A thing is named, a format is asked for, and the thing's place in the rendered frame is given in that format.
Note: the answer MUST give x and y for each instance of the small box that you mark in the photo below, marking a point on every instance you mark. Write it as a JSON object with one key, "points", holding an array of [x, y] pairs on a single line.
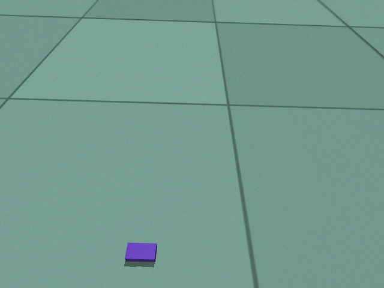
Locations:
{"points": [[141, 252]]}

